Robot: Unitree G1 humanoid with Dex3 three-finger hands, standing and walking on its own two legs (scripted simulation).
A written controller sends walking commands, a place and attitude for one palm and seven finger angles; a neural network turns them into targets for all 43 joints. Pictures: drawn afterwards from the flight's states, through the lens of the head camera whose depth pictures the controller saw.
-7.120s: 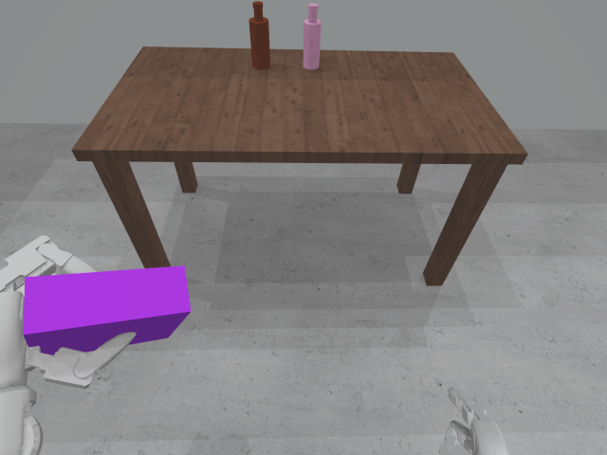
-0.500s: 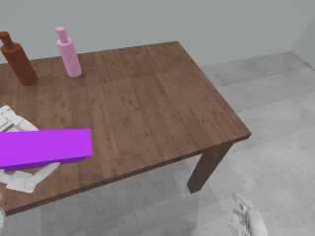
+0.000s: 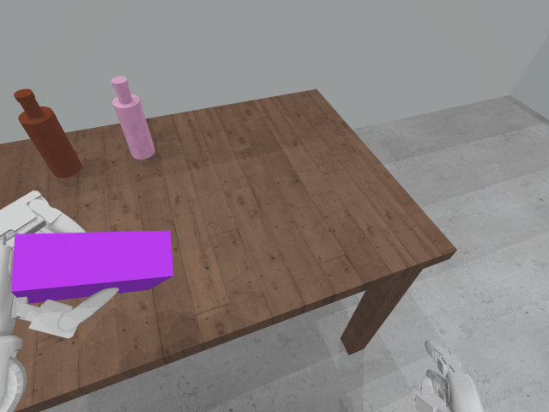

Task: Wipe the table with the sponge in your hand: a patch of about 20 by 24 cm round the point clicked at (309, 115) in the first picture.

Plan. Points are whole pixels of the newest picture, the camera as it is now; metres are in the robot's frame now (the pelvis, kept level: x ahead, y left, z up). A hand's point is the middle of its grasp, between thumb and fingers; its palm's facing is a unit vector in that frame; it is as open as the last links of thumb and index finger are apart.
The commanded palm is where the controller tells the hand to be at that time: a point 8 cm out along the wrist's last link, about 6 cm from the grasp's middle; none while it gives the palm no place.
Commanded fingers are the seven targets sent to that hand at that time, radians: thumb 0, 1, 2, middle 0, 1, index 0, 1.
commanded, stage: shuffle to correct the standing spot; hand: left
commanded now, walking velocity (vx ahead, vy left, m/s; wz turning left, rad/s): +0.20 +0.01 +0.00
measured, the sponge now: (118, 266) +0.23 +0.20 +0.15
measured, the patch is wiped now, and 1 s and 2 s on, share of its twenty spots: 0.00 0.00 0.00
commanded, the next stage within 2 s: come to a stop and stand still in 0.02 s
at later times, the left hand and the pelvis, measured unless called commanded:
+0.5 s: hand (12, 230) +0.24 +0.29 +0.20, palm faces +0.45 -0.79 -0.43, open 9.1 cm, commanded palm +0.16 +0.30 +0.18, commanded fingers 0.00 0.10 1.30 -1.20 -1.60 -1.20 -1.60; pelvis +0.00 +0.02 +0.01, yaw +0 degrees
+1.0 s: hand (25, 265) +0.22 +0.28 +0.17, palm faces +0.40 -0.85 -0.34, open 9.1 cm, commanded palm +0.15 +0.31 +0.18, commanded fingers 0.00 0.10 1.30 -1.20 -1.60 -1.20 -1.60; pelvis +0.00 +0.03 +0.01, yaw +0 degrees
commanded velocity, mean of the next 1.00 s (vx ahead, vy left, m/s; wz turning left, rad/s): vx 0.01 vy -0.02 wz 0.00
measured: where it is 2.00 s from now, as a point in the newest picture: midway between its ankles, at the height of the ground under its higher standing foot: outside the picture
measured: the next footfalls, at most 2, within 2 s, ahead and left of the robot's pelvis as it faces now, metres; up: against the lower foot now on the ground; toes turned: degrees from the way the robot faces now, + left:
none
